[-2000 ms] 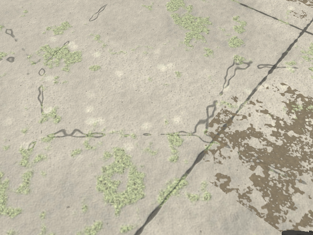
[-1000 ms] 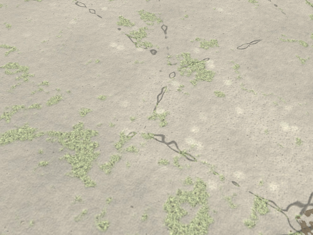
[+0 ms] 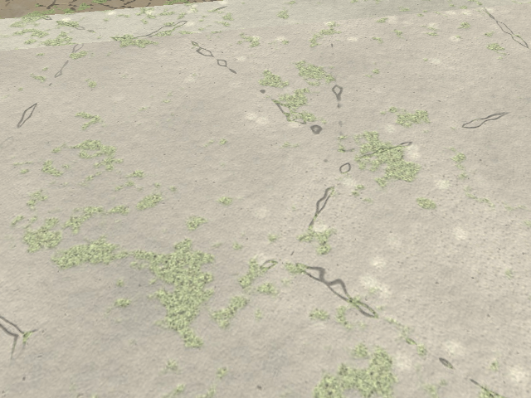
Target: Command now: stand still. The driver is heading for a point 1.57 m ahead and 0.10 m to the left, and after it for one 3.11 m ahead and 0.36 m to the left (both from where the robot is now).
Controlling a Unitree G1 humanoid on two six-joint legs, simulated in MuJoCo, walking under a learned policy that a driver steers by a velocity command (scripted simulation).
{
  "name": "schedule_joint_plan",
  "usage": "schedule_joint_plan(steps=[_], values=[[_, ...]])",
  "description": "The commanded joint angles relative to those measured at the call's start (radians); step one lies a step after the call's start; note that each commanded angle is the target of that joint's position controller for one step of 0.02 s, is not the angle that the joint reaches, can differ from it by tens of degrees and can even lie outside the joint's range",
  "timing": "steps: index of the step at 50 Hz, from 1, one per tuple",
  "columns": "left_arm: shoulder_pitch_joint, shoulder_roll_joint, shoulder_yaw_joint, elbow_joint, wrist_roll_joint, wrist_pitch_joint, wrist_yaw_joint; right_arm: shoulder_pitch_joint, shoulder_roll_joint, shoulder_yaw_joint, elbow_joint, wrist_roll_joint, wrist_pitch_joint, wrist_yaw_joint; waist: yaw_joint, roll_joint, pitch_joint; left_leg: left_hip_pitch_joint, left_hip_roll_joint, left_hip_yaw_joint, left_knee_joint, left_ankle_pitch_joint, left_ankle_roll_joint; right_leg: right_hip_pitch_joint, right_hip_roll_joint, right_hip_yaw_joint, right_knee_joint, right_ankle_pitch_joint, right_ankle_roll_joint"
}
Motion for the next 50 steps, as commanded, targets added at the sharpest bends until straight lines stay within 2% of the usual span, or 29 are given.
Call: schedule_joint_plan(steps=[1, 20, 21, 22, 23, 24, 25, 26, 27, 28, 30, 32, 33, 35, 37, 38, 39, 40, 41, 42, 43, 44, 45, 47, 50], values=[[-0.015, 0.101, 0.025, -0.06, -0.001, -0.016, 0.003, -0.004, -0.109, -0.029, -0.052, 0.0, -0.011, -0.008, -0.002, -0.003, -0.044, 0.039, 0.063, -0.052, -0.057, 0.23, 0.017, -0.025, -0.081, 0.084, -0.106, 0.149, -0.021], [0.03, 0.107, 0.019, 0.042, -0.005, -0.017, 0.008, 0.023, -0.106, -0.028, 0.08, 0.003, -0.012, -0.026, 0.003, -0.004, -0.017, 0.05, 0.065, -0.036, -0.085, 0.222, -0.015, -0.01, -0.085, 0.106, -0.164, 0.143, -0.044], [0.045, 0.104, 0.017, 0.056, -0.004, -0.015, 0.01, 0.038, -0.096, -0.025, 0.096, 0.004, -0.012, -0.027, 0.003, -0.015, -0.038, 0.055, 0.051, -0.018, -0.083, 0.149, -0.015, 0.002, -0.082, 0.11, -0.185, 0.038, -0.049], [0.05, 0.116, 0.021, 0.065, -0.007, -0.011, 0.014, 0.038, -0.091, -0.024, 0.106, 0.008, -0.012, -0.028, 0.009, -0.037, -0.021, 0.026, 0.028, 0.013, -0.058, 0.044, -0.012, -0.003, -0.086, 0.134, -0.218, -0.131, -0.063], [0.064, 0.156, 0.033, 0.071, -0.014, -0.006, 0.019, 0.025, -0.097, -0.027, 0.105, 0.014, -0.016, -0.028, 0.023, -0.086, 0.008, -0.051, -0.005, 0.062, 0.017, -0.084, -0.009, 0.006, -0.121, 0.202, -0.263, -0.308, -0.1], [0.089, 0.192, 0.043, 0.079, -0.021, -0.003, 0.025, -0.009, -0.102, -0.026, 0.086, 0.019, -0.028, -0.026, 0.037, -0.137, 0.049, -0.161, -0.004, 0.099, 0.094, -0.147, -0.004, 0.022, -0.215, 0.333, -0.332, -0.454, -0.156], [0.108, 0.216, 0.051, 0.084, -0.025, -0.005, 0.032, -0.062, -0.111, -0.024, 0.06, 0.026, -0.048, -0.02, 0.054, -0.153, 0.103, -0.246, 0.038, 0.107, 0.173, -0.155, 0.003, 0.011, -0.312, 0.455, -0.393, -0.501, -0.212], [0.134, 0.224, 0.055, 0.092, -0.017, -0.014, 0.037, -0.103, -0.12, -0.026, 0.044, 0.034, -0.066, -0.013, 0.071, -0.145, 0.133, -0.332, 0.078, 0.084, 0.271, -0.187, 0.01, 0.031, -0.367, 0.527, -0.425, -0.456, -0.25], [0.145, 0.221, 0.056, 0.096, -0.014, -0.024, 0.038, -0.103, -0.127, -0.03, 0.044, 0.037, -0.079, -0.004, 0.069, -0.123, 0.131, -0.412, 0.109, 0.069, 0.348, -0.21, 0.018, 0.089, -0.389, 0.543, -0.428, -0.391, -0.266], [0.141, 0.207, 0.054, 0.093, -0.019, -0.03, 0.037, -0.084, -0.127, -0.032, 0.053, 0.038, -0.089, 0.005, 0.058, -0.097, 0.11, -0.459, 0.13, 0.066, 0.373, -0.2, 0.025, 0.15, -0.381, 0.518, -0.423, -0.334, -0.261], [0.115, 0.196, 0.053, 0.082, -0.032, -0.033, 0.032, -0.087, -0.114, -0.027, 0.064, 0.037, -0.107, 0.022, 0.053, -0.07, 0.078, -0.418, 0.139, 0.101, 0.276, -0.143, 0.032, 0.178, -0.315, 0.385, -0.42, -0.192, -0.217], [0.117, 0.211, 0.059, 0.085, -0.035, -0.027, 0.026, -0.102, -0.083, -0.015, 0.07, 0.031, -0.12, 0.035, 0.054, -0.081, 0.043, -0.279, 0.108, 0.153, 0.154, -0.066, 0.019, 0.126, -0.246, 0.257, -0.4, -0.067, -0.194], [0.124, 0.22, 0.062, 0.089, -0.037, -0.023, 0.023, -0.097, -0.08, -0.013, 0.075, 0.032, -0.122, 0.041, 0.05, -0.094, 0.032, -0.207, 0.09, 0.175, 0.104, -0.029, 0.012, 0.09, -0.228, 0.219, -0.389, -0.044, -0.192], [0.121, 0.228, 0.064, 0.095, -0.046, -0.016, 0.017, -0.053, -0.092, -0.014, 0.094, 0.038, -0.123, 0.047, 0.016, -0.1, 0.022, -0.055, 0.062, 0.21, -0.001, 0.099, 0.009, -0.001, -0.221, 0.185, -0.35, -0.047, -0.182], [0.118, 0.199, 0.052, 0.096, -0.04, -0.017, 0.011, 0.059, -0.13, -0.031, 0.136, 0.042, -0.116, 0.042, -0.045, -0.089, -0.005, 0.138, 0.033, 0.22, -0.041, 0.107, 0.021, -0.113, -0.197, 0.162, -0.252, -0.071, -0.146], [0.109, 0.156, 0.036, 0.093, -0.029, -0.023, 0.007, 0.151, -0.168, -0.047, 0.156, 0.05, -0.115, 0.032, -0.097, -0.064, -0.034, 0.266, 0.072, 0.159, -0.073, 0.068, 0.05, -0.189, -0.158, 0.116, -0.116, -0.041, -0.105], [0.085, 0.07, 0.006, 0.062, -0.004, -0.032, 0.0, 0.274, -0.26, -0.066, 0.169, 0.038, -0.115, 0.021, -0.138, 0.152, -0.097, 0.384, 0.304, -0.158, -0.194, -0.083, 0.132, -0.318, -0.062, -0.002, 0.275, -0.116, -0.03], [0.091, 0.078, 0.013, 0.012, -0.035, -0.053, 0.008, 0.316, -0.339, -0.077, 0.175, 0.017, -0.125, 0.037, -0.117, 0.302, -0.107, 0.423, 0.461, -0.597, -0.361, -0.345, 0.288, -0.54, 0.038, 0.03, 0.529, -0.282, -0.014], [0.088, 0.174, 0.034, 0.019, -0.06, -0.066, 0.01, 0.228, -0.26, -0.054, 0.158, 0.017, -0.138, 0.047, -0.087, 0.164, -0.021, 0.349, 0.461, -0.566, -0.377, -0.448, 0.294, -0.618, -0.046, 0.11, 0.651, -0.225, -0.034], [0.077, 0.198, 0.041, 0.022, -0.067, -0.073, 0.004, 0.157, -0.198, -0.035, 0.137, 0.022, -0.145, 0.052, -0.06, 0.144, 0.04, 0.303, 0.406, -0.434, -0.379, -0.384, 0.252, -0.643, -0.088, 0.107, 0.659, -0.112, -0.054], [0.08, 0.187, 0.042, 0.039, -0.055, -0.074, 0.003, 0.103, -0.174, -0.023, 0.123, 0.018, -0.145, 0.056, -0.037, 0.11, 0.045, 0.264, 0.355, -0.324, -0.385, -0.251, 0.221, -0.615, -0.121, 0.092, 0.638, -0.026, -0.053], [0.068, 0.183, 0.046, 0.04, -0.039, -0.073, 0.001, 0.073, -0.159, -0.017, 0.116, 0.015, -0.141, 0.057, -0.023, 0.097, 0.054, 0.232, 0.318, -0.236, -0.39, -0.122, 0.201, -0.593, -0.145, 0.086, 0.593, 0.037, -0.045], [0.068, 0.171, 0.046, 0.044, -0.032, -0.068, -0.007, 0.069, -0.139, -0.009, 0.116, 0.009, -0.136, 0.056, -0.013, 0.101, 0.047, 0.2, 0.283, -0.156, -0.401, -0.016, 0.185, -0.548, -0.16, 0.075, 0.569, 0.088, -0.035], [0.059, 0.141, 0.041, 0.044, -0.026, -0.059, -0.014, 0.104, -0.148, -0.009, 0.13, 0.009, -0.134, 0.051, -0.014, 0.091, 0.036, 0.188, 0.254, -0.066, -0.412, 0.165, 0.196, -0.541, -0.161, 0.041, 0.534, 0.164, -0.006], [-0.041, 0.117, 0.033, 0.001, -0.021, -0.052, -0.01, 0.141, -0.164, -0.008, 0.149, 0.01, -0.126, 0.038, -0.033, 0.062, 0.054, 0.177, 0.239, 0.012, -0.426, 0.315, 0.21, -0.566, -0.153, 0.019, 0.376, 0.252, 0.033]])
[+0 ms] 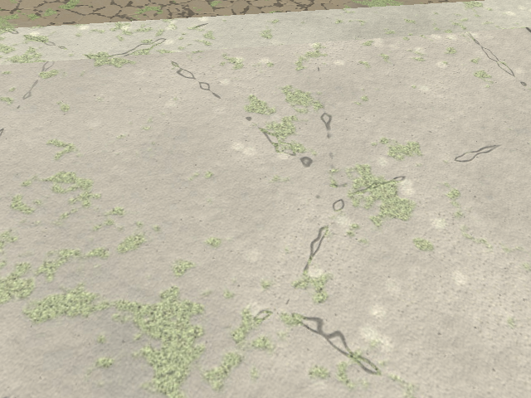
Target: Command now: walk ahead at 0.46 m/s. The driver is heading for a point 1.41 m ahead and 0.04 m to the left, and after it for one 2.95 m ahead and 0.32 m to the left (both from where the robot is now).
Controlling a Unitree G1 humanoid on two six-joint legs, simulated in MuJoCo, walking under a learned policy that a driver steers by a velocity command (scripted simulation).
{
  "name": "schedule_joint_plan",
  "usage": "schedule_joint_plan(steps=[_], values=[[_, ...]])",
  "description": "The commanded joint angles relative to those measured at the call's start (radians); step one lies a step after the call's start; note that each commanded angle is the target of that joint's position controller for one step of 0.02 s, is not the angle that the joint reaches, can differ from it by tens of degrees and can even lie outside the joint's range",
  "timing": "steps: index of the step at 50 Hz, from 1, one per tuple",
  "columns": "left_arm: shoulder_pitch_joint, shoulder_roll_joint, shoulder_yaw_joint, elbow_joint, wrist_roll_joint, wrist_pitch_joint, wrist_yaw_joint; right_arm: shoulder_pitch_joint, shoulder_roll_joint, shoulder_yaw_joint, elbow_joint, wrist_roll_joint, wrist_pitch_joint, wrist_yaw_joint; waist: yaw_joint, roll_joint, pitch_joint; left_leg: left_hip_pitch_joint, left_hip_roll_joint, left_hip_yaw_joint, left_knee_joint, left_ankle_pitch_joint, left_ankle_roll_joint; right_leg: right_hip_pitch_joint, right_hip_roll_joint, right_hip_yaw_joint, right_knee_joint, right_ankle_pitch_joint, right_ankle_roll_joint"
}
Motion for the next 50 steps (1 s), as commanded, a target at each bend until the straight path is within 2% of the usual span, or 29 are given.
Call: schedule_joint_plan(steps=[1, 5, 9, 11, 12, 13, 14, 15, 16, 17, 18, 19, 20, 23, 27, 30, 34, 36, 38, 39, 40, 41, 42, 43, 44, 45, 46, 48, 50], values=[[-0.108, 0.024, 0.001, -0.095, 0.004, -0.01, -0.001, -0.007, -0.172, -0.03, -0.042, 0.001, -0.005, -0.017, -0.002, 0.122, 0.095, -0.013, 0.225, -0.142, -0.149, 0.267, 0.133, -0.119, -0.009, -0.011, -0.167, 0.123, 0.032], [-0.247, 0.0, -0.013, -0.139, -0.003, -0.021, -0.016, 0.061, -0.193, -0.031, -0.017, 0.011, 0.003, -0.028, -0.044, 0.121, 0.125, -0.002, 0.233, -0.104, -0.167, 0.249, 0.127, -0.043, 0.035, -0.046, -0.387, 0.237, 0.026], [-0.291, 0.025, -0.009, -0.171, -0.007, -0.03, -0.038, 0.072, -0.205, -0.04, -0.001, 0.02, 0.019, -0.032, -0.016, 0.125, 0.127, 0.134, 0.298, -0.105, -0.099, 0.35, 0.112, -0.041, 0.047, -0.02, -0.473, 0.173, -0.027], [-0.226, 0.06, 0.005, -0.158, -0.005, -0.032, -0.04, 0.05, -0.228, -0.049, -0.008, 0.014, 0.029, -0.035, 0.033, 0.151, 0.063, 0.183, 0.305, -0.098, 0.003, 0.603, 0.092, 0.073, 0.086, -0.045, -0.475, 0.096, -0.059], [-0.125, 0.09, 0.021, -0.132, -0.005, -0.03, -0.036, 0.036, -0.238, -0.052, -0.013, 0.008, 0.038, -0.035, 0.09, 0.168, -0.011, 0.186, 0.287, -0.082, 0.132, 0.787, 0.08, 0.211, 0.122, -0.073, -0.473, 0.071, -0.083], [0.044, 0.13, 0.044, -0.082, -0.007, -0.025, -0.026, 0.028, -0.225, -0.046, -0.021, 0.0, 0.047, -0.036, 0.171, 0.154, -0.12, 0.109, 0.237, -0.047, 0.34, 0.833, 0.051, 0.449, 0.132, -0.084, -0.477, 0.093, -0.113], [0.217, 0.201, 0.06, -0.047, 0.005, -0.018, -0.013, 0.059, -0.18, -0.027, -0.048, -0.021, 0.045, -0.037, 0.209, 0.024, -0.275, -0.139, 0.173, -0.02, 0.666, 0.493, 0.025, 0.787, -0.067, 0.149, -0.435, 0.087, -0.173], [0.244, 0.241, 0.066, -0.02, 0.012, -0.018, -0.024, 0.223, -0.021, 0.015, -0.037, -0.007, 0.021, -0.019, 0.107, -0.268, -0.423, -0.504, -0.031, -0.087, 0.993, -0.314, -0.026, 1.076, -0.278, 0.672, -0.601, -0.216, -0.337], [0.214, 0.132, 0.039, -0.026, 0.006, -0.02, -0.022, 0.132, -0.155, -0.013, -0.031, 0.023, -0.005, -0.012, 0.15, -0.141, -0.338, -0.61, 0.017, -0.194, 1.093, -0.348, -0.007, 1.009, -0.25, 0.723, -0.706, -0.326, -0.29], [0.123, 0.106, 0.029, -0.038, 0.006, -0.023, -0.018, 0.014, -0.208, -0.03, -0.073, 0.049, -0.02, -0.008, 0.136, -0.08, -0.165, -0.67, 0.068, -0.157, 1.095, -0.259, 0.007, 0.856, -0.225, 0.56, -0.725, -0.266, -0.248], [0.049, 0.098, 0.026, -0.049, 0.01, -0.026, -0.018, -0.046, -0.199, -0.027, -0.088, 0.043, -0.027, -0.016, 0.105, 0.029, -0.086, -0.633, 0.122, -0.131, 1.048, -0.159, 0.005, 0.699, -0.192, 0.443, -0.751, -0.133, -0.231], [0.005, 0.08, 0.022, -0.053, 0.018, -0.03, -0.022, -0.069, -0.188, -0.032, -0.092, 0.027, -0.024, -0.021, 0.074, 0.052, -0.034, -0.595, 0.155, -0.122, 0.992, -0.101, -0.002, 0.584, -0.155, 0.35, -0.775, -0.014, -0.223], [-0.013, 0.062, 0.016, -0.05, 0.029, -0.036, -0.023, -0.042, -0.173, -0.033, -0.088, 0.021, -0.014, -0.022, 0.04, 0.019, -0.034, -0.533, 0.182, -0.131, 0.965, -0.063, -0.005, 0.521, -0.127, 0.291, -0.803, 0.04, -0.217], [-0.003, 0.06, 0.017, -0.022, 0.015, -0.05, -0.026, -0.027, -0.131, -0.027, -0.089, 0.014, 0.018, -0.027, 0.011, 0.005, -0.002, -0.517, 0.205, -0.112, 0.879, -0.033, -0.031, 0.437, -0.102, 0.191, -0.869, 0.107, -0.236], [0.055, 0.098, 0.026, 0.013, 0.014, -0.04, -0.005, -0.18, -0.129, -0.025, -0.149, -0.001, 0.021, -0.027, 0.044, 0.02, 0.056, -0.631, 0.212, -0.094, 0.655, 0.162, -0.07, 0.452, -0.081, 0.11, -0.903, 0.152, -0.228], [0.096, 0.114, 0.027, 0.032, 0.007, -0.03, 0.005, -0.287, -0.107, -0.015, -0.179, 0.002, 0.005, -0.015, 0.084, 0.021, 0.07, -0.583, 0.175, -0.055, 0.441, 0.319, -0.069, 0.462, -0.048, 0.044, -0.904, 0.16, -0.193], [0.177, 0.126, 0.029, 0.078, -0.003, -0.013, 0.009, -0.405, -0.109, -0.01, -0.224, 0.015, -0.005, 0.005, 0.125, 0.019, 0.089, -0.593, 0.142, -0.044, 0.311, 0.333, -0.055, 0.585, -0.093, 0.048, -0.867, 0.16, -0.189], [0.189, 0.131, 0.033, 0.093, -0.004, 0.001, 0.013, -0.435, -0.122, -0.013, -0.247, 0.017, -0.01, 0.018, 0.119, 0.013, 0.089, -0.612, 0.133, -0.054, 0.272, 0.269, -0.032, 0.673, -0.131, 0.062, -0.823, 0.208, -0.178], [0.175, 0.144, 0.038, 0.097, -0.005, 0.012, 0.018, -0.406, -0.145, -0.021, -0.248, 0.017, -0.013, 0.027, 0.087, -0.005, 0.062, -0.559, 0.115, -0.046, 0.247, 0.19, -0.006, 0.729, -0.153, 0.069, -0.764, 0.31, -0.159], [0.157, 0.153, 0.041, 0.093, -0.004, 0.016, 0.02, -0.351, -0.165, -0.031, -0.236, 0.017, -0.014, 0.026, 0.052, -0.021, 0.027, -0.472, 0.088, -0.024, 0.238, 0.154, 0.011, 0.736, -0.145, 0.059, -0.699, 0.452, -0.147], [0.136, 0.148, 0.037, 0.089, -0.001, 0.023, 0.022, -0.227, -0.197, -0.051, -0.2, 0.015, -0.014, 0.022, -0.016, -0.016, -0.049, -0.3, 0.056, 0.007, 0.215, 0.16, 0.037, 0.712, -0.104, 0.025, -0.552, 0.589, -0.125], [0.139, 0.117, 0.022, 0.073, 0.01, 0.024, 0.024, -0.053, -0.252, -0.074, -0.154, 0.009, -0.012, 0.012, -0.085, 0.015, -0.179, -0.021, 0.114, -0.05, 0.252, 0.186, 0.082, 0.578, -0.053, -0.012, -0.323, 0.512, -0.094], [0.25, 0.008, -0.013, 0.05, 0.017, 0.006, 0.014, 0.07, -0.353, -0.1, -0.133, -0.01, -0.004, 0.006, -0.062, 0.22, -0.337, 0.399, 0.373, -0.474, 0.243, 0.06, 0.234, 0.161, 0.096, -0.066, 0.075, 0.133, -0.018], [0.245, 0.008, -0.017, 0.069, 0.007, -0.017, 0.01, 0.093, -0.286, -0.083, -0.123, 0.004, 0.001, 0.008, -0.073, 0.299, -0.396, 0.47, 0.446, -0.764, 0.083, -0.058, 0.28, -0.02, 0.172, 0.059, 0.252, -0.431, -0.011], [0.16, 0.111, 0.011, 0.044, -0.023, -0.034, 0.003, 0.023, -0.232, -0.062, -0.134, 0.011, 0.0, 0.008, -0.071, 0.232, -0.245, 0.354, 0.416, -0.653, 0.053, -0.126, 0.228, -0.116, 0.107, 0.106, 0.324, -0.402, -0.031], [0.089, 0.119, 0.012, 0.022, -0.033, -0.042, 0.003, -0.059, -0.205, -0.054, -0.153, 0.008, 0.001, 0.006, -0.043, 0.173, -0.135, 0.204, 0.379, -0.515, 0.03, -0.081, 0.196, -0.121, 0.05, 0.071, 0.295, -0.31, -0.041], [0.051, 0.108, 0.013, 0.017, -0.019, -0.04, 0.007, -0.121, -0.177, -0.045, -0.159, 0.001, -0.001, 0.01, -0.014, 0.117, -0.053, 0.061, 0.337, -0.415, -0.011, -0.003, 0.182, -0.091, 0.011, 0.051, 0.226, -0.232, -0.036], [0.087, 0.079, 0.018, 0.032, -0.002, -0.017, 0.012, -0.174, -0.145, -0.036, -0.163, -0.009, -0.011, 0.015, 0.044, 0.149, -0.019, -0.086, 0.279, -0.305, -0.073, 0.098, 0.165, 0.024, -0.032, 0.056, 0.145, -0.145, -0.022], [0.102, 0.046, 0.013, 0.037, 0.002, 0.003, 0.015, -0.164, -0.162, -0.042, -0.148, -0.005, -0.021, 0.016, 0.062, 0.138, -0.007, -0.139, 0.265, -0.238, -0.111, 0.185, 0.183, 0.042, -0.039, 0.043, 0.103, -0.104, -0.001]])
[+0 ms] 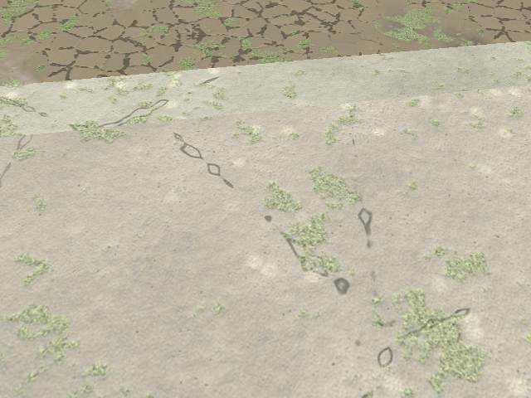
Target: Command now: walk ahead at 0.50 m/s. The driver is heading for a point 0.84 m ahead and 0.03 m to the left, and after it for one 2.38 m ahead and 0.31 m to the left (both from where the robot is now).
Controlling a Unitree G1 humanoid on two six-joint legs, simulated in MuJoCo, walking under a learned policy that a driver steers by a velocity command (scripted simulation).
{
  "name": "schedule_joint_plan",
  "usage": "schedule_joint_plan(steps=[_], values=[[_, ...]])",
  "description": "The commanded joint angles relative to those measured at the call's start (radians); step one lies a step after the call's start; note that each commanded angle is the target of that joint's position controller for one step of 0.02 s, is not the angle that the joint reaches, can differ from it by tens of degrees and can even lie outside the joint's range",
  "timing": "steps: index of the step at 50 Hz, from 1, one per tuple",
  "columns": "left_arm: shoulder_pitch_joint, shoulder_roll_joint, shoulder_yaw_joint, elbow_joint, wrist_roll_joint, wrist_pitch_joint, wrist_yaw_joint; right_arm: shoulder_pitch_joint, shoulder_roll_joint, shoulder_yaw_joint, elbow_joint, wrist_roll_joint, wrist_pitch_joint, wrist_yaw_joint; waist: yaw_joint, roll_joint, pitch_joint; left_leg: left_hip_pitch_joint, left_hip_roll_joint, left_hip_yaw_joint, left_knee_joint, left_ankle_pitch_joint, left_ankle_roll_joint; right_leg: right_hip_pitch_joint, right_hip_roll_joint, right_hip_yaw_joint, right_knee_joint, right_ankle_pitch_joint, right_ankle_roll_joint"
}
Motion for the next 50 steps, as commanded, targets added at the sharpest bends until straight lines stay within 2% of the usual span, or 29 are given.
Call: schedule_joint_plan(steps=[1, 4, 7, 12, 14, 16, 17, 18, 19, 20, 21, 22, 23, 24, 25, 26, 28, 31, 34, 39, 42, 43, 44, 45, 46, 47, 48, 49, 50], values=[[0.046, 0.055, 0.018, -0.045, 0.009, 0.011, 0.008, -0.021, -0.131, -0.029, -0.043, 0.0, -0.026, -0.003, 0.035, 0.112, -0.031, 0.062, 0.263, -0.239, -0.255, 0.145, 0.176, -0.103, -0.066, 0.033, -0.053, 0.101, 0.026], [-0.061, 0.048, 0.017, -0.08, 0.017, 0.008, 0.008, 0.025, -0.149, -0.033, -0.016, 0.003, -0.018, -0.019, 0.009, 0.093, -0.003, 0.098, 0.246, -0.178, -0.27, 0.199, 0.165, -0.17, -0.066, 0.025, -0.23, 0.255, 0.048], [-0.167, 0.022, 0.007, -0.107, 0.014, -0.004, -0.002, 0.069, -0.162, -0.034, 0.006, 0.01, -0.01, -0.03, -0.029, 0.094, 0.016, 0.113, 0.219, -0.121, -0.277, 0.181, 0.136, -0.132, -0.035, -0.007, -0.425, 0.395, 0.047], [-0.301, 0.027, 0.001, -0.159, 0.002, -0.016, -0.027, 0.157, -0.176, -0.04, 0.059, 0.021, 0.013, -0.036, -0.069, 0.092, 0.049, 0.266, 0.28, -0.133, -0.226, 0.179, 0.131, -0.163, -0.005, -0.011, -0.567, 0.371, 0.021], [-0.308, 0.043, 0.005, -0.172, 0.002, -0.022, -0.039, 0.154, -0.184, -0.046, 0.068, 0.024, 0.024, -0.041, -0.052, 0.101, 0.043, 0.329, 0.311, -0.145, -0.18, 0.238, 0.117, -0.154, 0.003, -0.008, -0.597, 0.301, -0.005], [-0.239, 0.073, 0.017, -0.157, 0.003, -0.026, -0.042, 0.13, -0.198, -0.051, 0.066, 0.024, 0.034, -0.045, -0.004, 0.123, -0.002, 0.353, 0.311, -0.138, -0.095, 0.425, 0.096, -0.033, 0.038, -0.038, -0.614, 0.231, -0.034], [-0.128, 0.1, 0.034, -0.124, 0.005, -0.027, -0.038, 0.108, -0.196, -0.05, 0.062, 0.023, 0.04, -0.045, 0.061, 0.12, -0.069, 0.332, 0.275, -0.105, 0.036, 0.575, 0.075, 0.128, 0.072, -0.071, -0.639, 0.239, -0.058], [0.041, 0.153, 0.059, -0.073, 0.01, -0.025, -0.029, 0.112, -0.167, -0.037, 0.051, 0.014, 0.043, -0.047, 0.127, 0.092, -0.19, 0.221, 0.218, -0.065, 0.247, 0.545, 0.045, 0.393, 0.043, -0.042, -0.611, 0.27, -0.094], [0.178, 0.255, 0.083, -0.051, 0.029, -0.021, -0.02, 0.204, -0.077, -0.006, 0.022, -0.001, 0.029, -0.041, 0.119, -0.097, -0.355, -0.137, 0.096, -0.015, 0.63, 0.184, -0.019, 0.797, -0.208, 0.328, -0.603, 0.224, -0.225], [0.21, 0.228, 0.074, -0.035, 0.016, -0.015, -0.026, 0.245, -0.036, 0.008, 0.042, 0.006, 0.004, -0.033, 0.112, -0.231, -0.438, -0.372, -0.022, -0.124, 0.835, -0.448, -0.042, 0.931, -0.314, 0.684, -0.765, 0.06, -0.311], [0.155, 0.154, 0.051, -0.043, 0.006, -0.016, -0.024, 0.149, -0.145, -0.02, 0.027, 0.036, -0.013, -0.026, 0.125, -0.138, -0.302, -0.485, 0.045, -0.183, 0.924, -0.427, -0.025, 0.837, -0.279, 0.604, -0.802, -0.048, -0.259], [0.07, 0.127, 0.043, -0.06, 0.006, -0.016, -0.021, 0.071, -0.164, -0.025, 0.004, 0.049, -0.023, -0.024, 0.103, -0.088, -0.176, -0.512, 0.1, -0.149, 0.903, -0.326, -0.012, 0.689, -0.247, 0.467, -0.828, -0.011, -0.221], [0.004, 0.101, 0.034, -0.071, 0.013, -0.016, -0.021, 0.033, -0.156, -0.026, -0.001, 0.039, -0.023, -0.03, 0.075, -0.028, -0.104, -0.476, 0.143, -0.127, 0.848, -0.238, -0.016, 0.548, -0.208, 0.367, -0.862, 0.071, -0.203], [-0.036, 0.074, 0.026, -0.077, 0.023, -0.02, -0.024, 0.031, -0.146, -0.031, 0.0, 0.026, -0.015, -0.034, 0.042, -0.028, -0.061, -0.421, 0.174, -0.128, 0.792, -0.178, -0.022, 0.444, -0.171, 0.292, -0.896, 0.149, -0.189], [-0.052, 0.062, 0.023, -0.075, 0.029, -0.023, -0.027, 0.055, -0.125, -0.031, 0.007, 0.022, -0.003, -0.035, 0.016, -0.047, -0.059, -0.362, 0.189, -0.131, 0.766, -0.143, -0.027, 0.386, -0.15, 0.247, -0.926, 0.188, -0.186], [-0.052, 0.064, 0.024, -0.069, 0.027, -0.028, -0.028, 0.073, -0.1, -0.027, 0.013, 0.02, 0.008, -0.036, 0.004, -0.047, -0.058, -0.336, 0.193, -0.125, 0.744, -0.126, -0.036, 0.355, -0.141, 0.215, -0.95, 0.228, -0.193], [-0.034, 0.087, 0.031, -0.051, 0.022, -0.036, -0.024, 0.052, -0.086, -0.026, 0.001, 0.014, 0.022, -0.041, -0.005, -0.033, -0.035, -0.361, 0.201, -0.116, 0.682, -0.073, -0.057, 0.328, -0.135, 0.156, -0.981, 0.308, -0.207], [0.011, 0.108, 0.036, -0.023, 0.02, -0.03, -0.008, -0.049, -0.081, -0.026, -0.035, 0.006, 0.021, -0.04, 0.017, -0.013, -0.007, -0.43, 0.202, -0.109, 0.509, 0.081, -0.08, 0.358, -0.12, 0.093, -0.998, 0.372, -0.198], [0.05, 0.118, 0.036, -0.002, 0.013, -0.023, 0.002, -0.152, -0.056, -0.016, -0.062, 0.01, 0.011, -0.03, 0.052, -0.014, 0.015, -0.387, 0.17, -0.077, 0.311, 0.228, -0.079, 0.362, -0.087, 0.029, -1.008, 0.355, -0.168], [0.139, 0.131, 0.042, 0.053, 0.001, -0.002, 0.008, -0.287, -0.06, -0.009, -0.114, 0.022, -0.001, -0.005, 0.093, -0.01, 0.051, -0.408, 0.138, -0.071, 0.16, 0.22, -0.055, 0.513, -0.146, 0.036, -0.965, 0.35, -0.163], [0.128, 0.146, 0.05, 0.063, -0.002, 0.014, 0.015, -0.272, -0.09, -0.018, -0.124, 0.023, -0.008, 0.009, 0.057, -0.027, 0.029, -0.361, 0.119, -0.068, 0.121, 0.112, -0.017, 0.601, -0.185, 0.047, -0.887, 0.476, -0.138], [0.11, 0.155, 0.053, 0.06, -0.002, 0.018, 0.017, -0.22, -0.109, -0.027, -0.112, 0.022, -0.009, 0.009, 0.024, -0.041, -0.005, -0.275, 0.093, -0.045, 0.114, 0.077, -0.001, 0.608, -0.179, 0.039, -0.826, 0.615, -0.126], [0.089, 0.15, 0.051, 0.057, -0.001, 0.025, 0.018, -0.104, -0.138, -0.045, -0.078, 0.019, -0.009, 0.006, -0.041, -0.037, -0.074, -0.112, 0.06, -0.013, 0.092, 0.083, 0.023, 0.587, -0.142, 0.006, -0.689, 0.757, -0.106], [0.093, 0.12, 0.038, 0.046, 0.008, 0.028, 0.02, 0.065, -0.191, -0.07, -0.029, 0.014, -0.007, -0.004, -0.107, -0.006, -0.194, 0.155, 0.095, -0.049, 0.12, 0.107, 0.06, 0.469, -0.086, -0.032, -0.472, 0.709, -0.075], [0.187, 0.026, 0.007, 0.02, 0.023, 0.013, 0.013, 0.197, -0.292, -0.093, -0.007, -0.006, -0.003, -0.012, -0.093, 0.19, -0.355, 0.555, 0.35, -0.433, 0.122, 0.052, 0.194, 0.105, 0.042, -0.078, -0.085, 0.332, -0.013], [0.209, -0.005, -0.006, 0.038, 0.012, -0.011, 0.005, 0.219, -0.251, -0.082, 0.006, 0.011, 0.003, -0.008, -0.09, 0.322, -0.437, 0.674, 0.456, -0.789, -0.049, -0.103, 0.287, -0.124, 0.153, 0.023, 0.133, -0.265, 0.011], [0.123, 0.105, 0.022, 0.02, -0.016, -0.031, -0.002, 0.156, -0.187, -0.059, -0.005, 0.018, 0.001, -0.008, -0.098, 0.23, -0.301, 0.574, 0.42, -0.697, -0.079, -0.194, 0.233, -0.229, 0.083, 0.091, 0.217, -0.25, -0.01], [0.043, 0.118, 0.025, -0.003, -0.03, -0.041, -0.004, 0.079, -0.153, -0.049, -0.023, 0.013, 0.001, -0.011, -0.078, 0.176, -0.187, 0.432, 0.382, -0.553, -0.098, -0.166, 0.194, -0.248, 0.029, 0.064, 0.196, -0.161, -0.025], [0.005, 0.107, 0.026, -0.007, -0.021, -0.041, 0.001, 0.013, -0.127, -0.041, -0.031, 0.006, -0.001, -0.009, -0.047, 0.109, -0.104, 0.283, 0.341, -0.448, -0.136, -0.087, 0.174, -0.214, -0.015, 0.041, 0.127, -0.078, -0.022]])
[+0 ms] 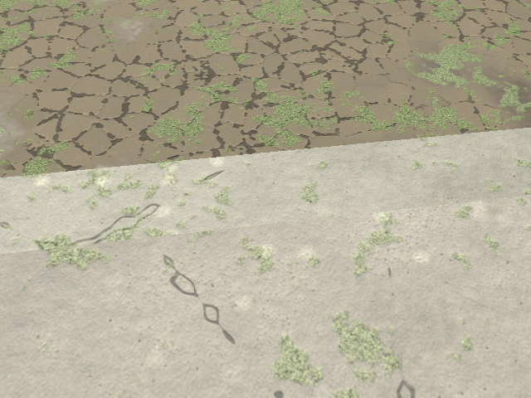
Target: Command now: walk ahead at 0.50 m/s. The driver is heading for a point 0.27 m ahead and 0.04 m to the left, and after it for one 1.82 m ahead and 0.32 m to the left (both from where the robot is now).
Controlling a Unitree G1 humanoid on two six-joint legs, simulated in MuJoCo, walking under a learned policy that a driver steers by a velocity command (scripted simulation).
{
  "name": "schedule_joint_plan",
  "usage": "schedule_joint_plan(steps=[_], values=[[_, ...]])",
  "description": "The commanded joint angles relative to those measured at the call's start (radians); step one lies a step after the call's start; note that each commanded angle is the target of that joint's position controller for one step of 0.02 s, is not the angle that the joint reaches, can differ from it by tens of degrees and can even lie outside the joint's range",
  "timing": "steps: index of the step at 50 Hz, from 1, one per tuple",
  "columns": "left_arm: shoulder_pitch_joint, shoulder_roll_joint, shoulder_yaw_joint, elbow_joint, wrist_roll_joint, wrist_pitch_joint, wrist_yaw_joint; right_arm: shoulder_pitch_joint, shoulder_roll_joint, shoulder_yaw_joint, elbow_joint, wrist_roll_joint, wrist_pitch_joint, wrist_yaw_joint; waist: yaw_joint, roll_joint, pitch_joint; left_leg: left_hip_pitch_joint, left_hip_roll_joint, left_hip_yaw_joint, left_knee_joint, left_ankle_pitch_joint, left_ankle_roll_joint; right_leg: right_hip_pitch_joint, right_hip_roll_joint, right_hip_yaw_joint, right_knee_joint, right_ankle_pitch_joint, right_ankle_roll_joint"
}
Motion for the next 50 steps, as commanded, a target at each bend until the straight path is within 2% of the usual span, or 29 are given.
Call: schedule_joint_plan(steps=[1, 2, 4, 6, 9, 13, 15, 17, 19, 20, 21, 22, 23, 24, 25, 26, 27, 29, 31, 34, 36, 38, 39, 40, 41, 42, 45, 47, 50], values=[[-0.066, 0.122, 0.032, -0.088, 0.004, -0.029, 0.005, 0.095, -0.099, -0.023, -0.015, -0.013, -0.008, -0.003, -0.049, 0.091, -0.071, 0.341, 0.27, -0.369, -0.315, -0.008, 0.166, -0.379, -0.125, 0.043, 0.071, 0.119, -0.014], [-0.043, 0.101, 0.031, -0.08, 0.009, -0.016, 0.006, 0.079, -0.092, -0.02, -0.013, -0.018, -0.01, -0.001, -0.024, 0.106, -0.061, 0.28, 0.251, -0.327, -0.345, 0.029, 0.162, -0.323, -0.136, 0.044, 0.044, 0.151, -0.008], [-0.028, 0.064, 0.027, -0.075, 0.015, 0.005, 0.009, 0.091, -0.109, -0.025, 0.001, -0.012, -0.019, -0.001, -0.005, 0.099, -0.048, 0.226, 0.24, -0.267, -0.386, 0.102, 0.179, -0.3, -0.145, 0.032, -0.008, 0.188, 0.01], [-0.088, 0.064, 0.028, -0.098, 0.022, 0.011, 0.012, 0.117, -0.136, -0.033, 0.019, -0.011, -0.021, -0.01, -0.01, 0.077, -0.02, 0.227, 0.238, -0.225, -0.412, 0.15, 0.188, -0.359, -0.15, 0.029, -0.103, 0.271, 0.032], [-0.183, 0.051, 0.026, -0.125, 0.026, 0.005, 0.007, 0.156, -0.145, -0.034, 0.041, -0.006, -0.013, -0.025, -0.035, 0.072, -0.001, 0.254, 0.21, -0.156, -0.424, 0.18, 0.163, -0.386, -0.139, 0.015, -0.29, 0.442, 0.047], [-0.32, 0.03, 0.013, -0.16, 0.018, -0.004, -0.007, 0.229, -0.16, -0.036, 0.079, 0.006, -0.005, -0.033, -0.084, 0.07, 0.027, 0.291, 0.199, -0.107, -0.425, 0.149, 0.141, -0.338, -0.096, -0.025, -0.488, 0.563, 0.046], [-0.366, 0.029, 0.01, -0.177, 0.022, -0.011, -0.017, 0.252, -0.153, -0.034, 0.1, 0.003, 0.009, -0.037, -0.094, 0.066, 0.045, 0.342, 0.208, -0.091, -0.371, 0.275, 0.131, -0.327, -0.073, -0.031, -0.553, 0.559, 0.036], [-0.364, 0.042, 0.013, -0.185, 0.026, -0.019, -0.03, 0.255, -0.158, -0.036, 0.115, 0.002, 0.025, -0.043, -0.079, 0.088, 0.02, 0.403, 0.227, -0.09, -0.288, 0.415, 0.107, -0.289, -0.052, -0.025, -0.594, 0.524, 0.012], [-0.28, 0.084, 0.028, -0.161, 0.032, -0.024, -0.034, 0.22, -0.173, -0.041, 0.113, 0.005, 0.035, -0.048, -0.024, 0.113, -0.041, 0.439, 0.228, -0.1, -0.184, 0.546, 0.074, -0.172, -0.022, -0.03, -0.622, 0.488, -0.017], [-0.169, 0.112, 0.043, -0.121, 0.039, -0.027, -0.03, 0.195, -0.168, -0.039, 0.108, 0.007, 0.04, -0.05, 0.033, 0.101, -0.1, 0.431, 0.187, -0.081, -0.064, 0.614, 0.046, -0.029, 0.003, -0.052, -0.665, 0.547, -0.039], [-0.069, 0.173, 0.059, -0.093, 0.052, -0.03, -0.023, 0.225, -0.142, -0.029, 0.1, -0.005, 0.039, -0.05, 0.058, 0.034, -0.2, 0.343, 0.121, -0.043, 0.116, 0.481, 0.001, 0.184, -0.076, 0.001, -0.637, 0.885, -0.073], [0.005, 0.23, 0.064, -0.081, 0.072, -0.02, -0.014, 0.353, -0.046, 0.003, 0.104, -0.028, 0.028, -0.042, 0.019, -0.166, -0.358, 0.02, 0.011, -0.022, 0.462, -0.047, -0.065, 0.575, -0.326, 0.274, -0.548, 1.223, -0.226], [0.031, 0.162, 0.045, -0.069, 0.048, -0.006, -0.017, 0.423, -0.026, 0.013, 0.143, -0.007, 0.023, -0.035, 0.025, -0.238, -0.498, -0.08, -0.053, -0.127, 0.663, -0.559, -0.094, 0.649, -0.428, 0.463, -0.599, 1.211, -0.335], [-0.012, 0.139, 0.037, -0.077, 0.029, 0.003, -0.022, 0.358, -0.128, -0.014, 0.137, 0.018, 0.026, -0.033, 0.039, -0.137, -0.424, -0.115, -0.007, -0.182, 0.733, -0.55, -0.089, 0.522, -0.377, 0.398, -0.653, 0.997, -0.298], [-0.108, 0.122, 0.031, -0.093, 0.028, 0.008, -0.018, 0.263, -0.137, -0.019, 0.11, 0.03, 0.036, -0.041, 0.022, -0.091, -0.284, -0.171, 0.033, -0.141, 0.719, -0.492, -0.087, 0.384, -0.334, 0.312, -0.698, 0.838, -0.253], [-0.187, 0.087, 0.017, -0.104, 0.034, 0.009, -0.015, 0.213, -0.124, -0.021, 0.105, 0.019, 0.051, -0.053, -0.002, -0.04, -0.188, -0.159, 0.071, -0.12, 0.656, -0.43, -0.094, 0.231, -0.291, 0.243, -0.748, 0.738, -0.224], [-0.241, 0.062, 0.009, -0.107, 0.043, 0.009, -0.012, 0.211, -0.111, -0.024, 0.106, 0.006, 0.071, -0.064, -0.037, -0.053, -0.149, -0.08, 0.106, -0.128, 0.574, -0.371, -0.098, 0.099, -0.265, 0.2, -0.789, 0.656, -0.2], [-0.286, 0.063, 0.009, -0.098, 0.062, 0.012, -0.012, 0.244, -0.065, -0.016, 0.117, -0.004, 0.096, -0.076, -0.072, -0.104, -0.127, 0.062, 0.1, -0.097, 0.436, -0.305, -0.105, -0.048, -0.215, 0.126, -0.841, 0.597, -0.187], [-0.291, 0.069, 0.011, -0.086, 0.064, 0.012, -0.006, 0.241, -0.046, -0.01, 0.122, -0.008, 0.101, -0.083, -0.074, -0.115, -0.147, 0.133, 0.093, -0.082, 0.295, -0.254, -0.104, -0.069, -0.198, 0.086, -0.847, 0.592, -0.192], [-0.282, 0.084, 0.011, -0.065, 0.048, 0.026, 0.006, 0.208, -0.062, -0.014, 0.126, -0.01, 0.11, -0.078, -0.066, -0.096, -0.159, 0.218, 0.084, -0.066, 0.142, -0.092, -0.093, -0.074, -0.197, 0.09, -0.868, 0.34, -0.174], [-0.288, 0.071, 0.004, -0.054, 0.036, 0.038, 0.009, 0.19, -0.06, -0.015, 0.132, -0.022, 0.113, -0.072, -0.076, -0.081, -0.113, 0.287, 0.067, -0.046, 0.019, -0.009, -0.073, -0.126, -0.162, 0.085, -0.873, 0.072, -0.123], [-0.24, 0.039, -0.009, -0.027, 0.04, 0.044, 0.008, 0.155, -0.092, -0.016, 0.114, -0.036, 0.11, -0.074, -0.056, -0.027, -0.035, 0.278, 0.131, -0.118, -0.116, 0.016, -0.037, -0.144, -0.106, 0.072, -0.841, -0.068, -0.037], [-0.193, 0.047, -0.002, -0.024, 0.041, 0.048, 0.011, 0.125, -0.162, -0.031, 0.117, -0.02, 0.108, -0.077, 0.005, 0.082, 0.004, 0.183, 0.135, -0.126, -0.118, -0.108, -0.013, -0.11, -0.042, 0.018, -0.82, -0.025, -0.006], [-0.206, 0.05, -0.003, -0.02, 0.046, 0.054, 0.018, 0.113, -0.128, -0.029, 0.128, -0.014, 0.1, -0.073, -0.008, 0.116, 0.016, 0.082, 0.114, -0.121, -0.155, -0.238, -0.015, -0.015, -0.02, -0.017, -0.776, 0.055, 0.011], [-0.207, 0.052, -0.002, -0.017, 0.043, 0.058, 0.023, 0.105, -0.091, -0.019, 0.135, -0.019, 0.09, -0.07, -0.006, 0.125, 0.016, 0.048, 0.109, -0.12, -0.181, -0.253, -0.031, 0.039, -0.02, -0.023, -0.745, 0.115, 0.011], [-0.199, 0.044, -0.003, -0.009, 0.041, 0.062, 0.027, 0.091, -0.08, -0.016, 0.14, -0.023, 0.081, -0.068, 0.0, 0.132, 0.008, 0.046, 0.106, -0.117, -0.188, -0.206, -0.047, 0.068, -0.023, -0.026, -0.726, 0.163, 0.005], [-0.178, 0.06, 0.007, 0.011, 0.029, 0.065, 0.031, 0.132, -0.1, -0.027, 0.158, -0.004, 0.068, -0.069, -0.017, 0.12, -0.015, 0.094, 0.095, -0.123, -0.173, -0.38, -0.014, 0.016, 0.014, -0.07, -0.649, -0.017, -0.019], [-0.202, 0.046, 0.009, 0.006, 0.02, 0.051, 0.026, 0.169, -0.119, -0.035, 0.162, 0.006, 0.061, -0.071, -0.038, 0.128, 0.027, 0.117, 0.144, -0.202, -0.208, -0.507, 0.039, -0.082, 0.023, -0.082, -0.586, -0.082, -0.029], [-0.23, 0.015, 0.009, -0.007, 0.015, 0.011, 0.008, 0.233, -0.16, -0.052, 0.185, 0.021, 0.035, -0.068, -0.057, 0.212, 0.057, 0.229, 0.308, -0.436, -0.29, -0.481, 0.144, -0.206, 0.019, -0.088, -0.44, 0.051, -0.042]])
